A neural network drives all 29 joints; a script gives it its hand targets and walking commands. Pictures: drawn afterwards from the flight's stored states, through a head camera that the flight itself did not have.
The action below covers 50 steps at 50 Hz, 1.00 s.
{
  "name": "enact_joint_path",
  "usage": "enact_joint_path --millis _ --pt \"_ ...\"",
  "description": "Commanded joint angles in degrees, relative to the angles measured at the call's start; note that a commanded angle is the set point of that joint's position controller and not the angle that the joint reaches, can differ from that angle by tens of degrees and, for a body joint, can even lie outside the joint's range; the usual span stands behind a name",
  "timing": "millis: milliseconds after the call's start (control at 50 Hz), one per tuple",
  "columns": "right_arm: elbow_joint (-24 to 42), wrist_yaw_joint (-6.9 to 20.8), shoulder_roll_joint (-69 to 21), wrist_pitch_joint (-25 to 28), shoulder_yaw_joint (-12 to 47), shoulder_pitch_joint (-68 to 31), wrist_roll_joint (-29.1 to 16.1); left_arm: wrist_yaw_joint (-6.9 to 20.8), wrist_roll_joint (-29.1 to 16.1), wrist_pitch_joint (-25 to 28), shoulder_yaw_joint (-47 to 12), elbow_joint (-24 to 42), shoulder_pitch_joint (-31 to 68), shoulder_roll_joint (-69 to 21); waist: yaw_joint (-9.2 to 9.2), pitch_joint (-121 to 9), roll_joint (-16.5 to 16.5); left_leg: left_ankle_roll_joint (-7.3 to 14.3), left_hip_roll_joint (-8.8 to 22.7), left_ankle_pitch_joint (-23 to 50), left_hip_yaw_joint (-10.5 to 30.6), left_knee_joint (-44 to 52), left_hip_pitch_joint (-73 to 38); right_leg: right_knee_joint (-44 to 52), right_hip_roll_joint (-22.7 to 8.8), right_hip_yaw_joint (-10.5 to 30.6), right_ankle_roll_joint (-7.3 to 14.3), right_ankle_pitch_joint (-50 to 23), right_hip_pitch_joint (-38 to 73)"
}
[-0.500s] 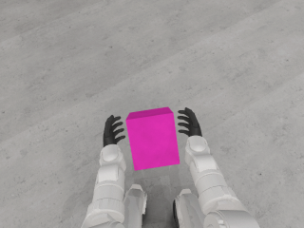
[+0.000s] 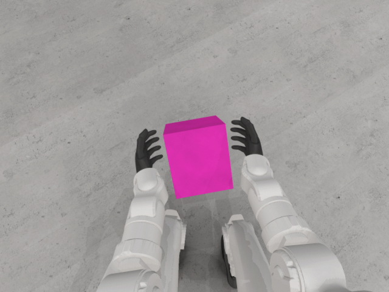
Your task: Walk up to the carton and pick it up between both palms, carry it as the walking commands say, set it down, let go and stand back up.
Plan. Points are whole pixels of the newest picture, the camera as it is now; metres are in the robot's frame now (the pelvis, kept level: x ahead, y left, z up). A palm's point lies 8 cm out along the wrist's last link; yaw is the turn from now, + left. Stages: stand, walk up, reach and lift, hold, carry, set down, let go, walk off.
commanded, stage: set down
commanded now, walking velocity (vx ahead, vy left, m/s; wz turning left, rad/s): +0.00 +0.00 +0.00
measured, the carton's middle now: (197, 154) +0.43 +0.03 -0.22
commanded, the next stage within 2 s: none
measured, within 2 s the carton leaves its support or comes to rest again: neither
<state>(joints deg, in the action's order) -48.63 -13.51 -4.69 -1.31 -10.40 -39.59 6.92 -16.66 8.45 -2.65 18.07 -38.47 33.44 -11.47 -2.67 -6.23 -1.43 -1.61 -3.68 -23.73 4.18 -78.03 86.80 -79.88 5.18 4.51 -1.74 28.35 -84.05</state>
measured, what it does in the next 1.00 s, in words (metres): lowers itself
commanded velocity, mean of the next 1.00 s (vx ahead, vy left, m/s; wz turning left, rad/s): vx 0.00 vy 0.00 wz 0.00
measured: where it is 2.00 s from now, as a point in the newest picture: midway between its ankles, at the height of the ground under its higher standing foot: (202, 264)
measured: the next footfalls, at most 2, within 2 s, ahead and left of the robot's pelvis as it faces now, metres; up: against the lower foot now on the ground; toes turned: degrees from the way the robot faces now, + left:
none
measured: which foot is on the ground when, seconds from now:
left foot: down 0.00-1.00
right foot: down 0.00-1.00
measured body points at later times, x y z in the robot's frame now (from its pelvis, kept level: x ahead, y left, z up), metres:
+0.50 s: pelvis -0.02 -0.01 -0.08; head +0.22 -0.01 +0.30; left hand +0.41 +0.14 -0.18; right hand +0.44 -0.09 -0.18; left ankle +0.10 +0.12 -0.58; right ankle +0.07 -0.13 -0.58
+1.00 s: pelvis -0.03 -0.01 -0.15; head +0.25 -0.01 +0.20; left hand +0.42 +0.15 -0.26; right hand +0.47 -0.09 -0.27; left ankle +0.10 +0.12 -0.58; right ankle +0.07 -0.13 -0.58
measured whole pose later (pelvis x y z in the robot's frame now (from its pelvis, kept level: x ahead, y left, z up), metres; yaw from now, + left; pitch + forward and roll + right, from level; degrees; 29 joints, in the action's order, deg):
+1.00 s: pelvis -0.03 -0.01 -0.15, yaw +0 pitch +41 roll +1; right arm -54.6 -14.4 -0.4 -9.1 -13.7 -62.6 9.4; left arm -13.5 10.5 -9.7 28.1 -39.6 53.8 -8.5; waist -4.2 -2.7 -1.7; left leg -4.3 -4.2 -27.4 3.8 -105.9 119.5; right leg -109.6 7.9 3.5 -2.0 32.5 -117.8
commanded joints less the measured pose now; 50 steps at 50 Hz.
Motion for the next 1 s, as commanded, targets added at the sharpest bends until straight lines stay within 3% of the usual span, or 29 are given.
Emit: enact_joint_path --millis 0,160,420,700,980 --pt "5.07 11.94 -42.32 2.59 22.60 -27.68 -1.48 11.80 -1.58 1.51 -27.79 1.53 29.52 -41.30 -0.29 -46.49 0.91 -0.57 -6.41 10.46 -3.55 5.48 -31.19 6.31 6.65 -3.57 1.78 -9.07 14.40" --pt "2.76 12.50 -45.32 0.58 21.98 -33.77 -1.86 12.05 -2.01 0.09 -27.03 0.16 36.69 -43.47 -0.48 -48.10 0.79 -0.40 -6.77 7.85 -4.30 0.50 -25.89 0.98 7.18 -4.12 1.78 -6.46 9.23" --pt "0.41 13.45 -50.49 -2.57 20.19 -41.30 -1.00 15.03 -1.48 -2.94 -23.29 -1.58 45.21 -45.83 -1.80 -51.53 -1.11 -0.36 -7.18 7.42 -6.37 -7.98 -15.93 -5.15 7.80 -4.46 0.67 -6.90 4.78" --pt "-0.36 13.23 -50.92 -3.97 19.16 -48.40 -1.10 17.39 -1.58 -4.67 -20.66 -1.31 51.78 -44.72 -3.34 -55.08 -2.93 -0.47 -7.20 7.24 -8.18 -15.30 -7.01 -11.46 8.03 -4.81 0.36 -7.60 0.51" --pt "-2.25 13.60 -49.38 -4.88 17.44 -54.35 -1.43 18.01 -1.87 -5.65 -19.03 -1.47 58.19 -43.61 -3.71 -56.58 -2.90 -0.64 -7.12 6.73 -9.00 -21.17 -1.75 -18.11 8.18 -5.81 0.69 -6.55 -6.15"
